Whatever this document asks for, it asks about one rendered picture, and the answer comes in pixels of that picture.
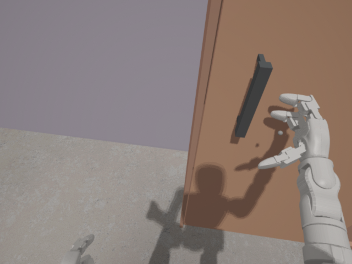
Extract right robot hand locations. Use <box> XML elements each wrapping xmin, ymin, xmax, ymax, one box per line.
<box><xmin>258</xmin><ymin>93</ymin><xmax>330</xmax><ymax>169</ymax></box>

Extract robot right forearm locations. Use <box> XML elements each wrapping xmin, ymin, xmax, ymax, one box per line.
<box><xmin>296</xmin><ymin>157</ymin><xmax>352</xmax><ymax>264</ymax></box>

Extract handle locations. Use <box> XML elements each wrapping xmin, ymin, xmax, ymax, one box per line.
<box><xmin>235</xmin><ymin>54</ymin><xmax>273</xmax><ymax>138</ymax></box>

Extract left robot hand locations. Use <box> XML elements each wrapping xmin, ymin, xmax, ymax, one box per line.
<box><xmin>60</xmin><ymin>234</ymin><xmax>95</xmax><ymax>264</ymax></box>

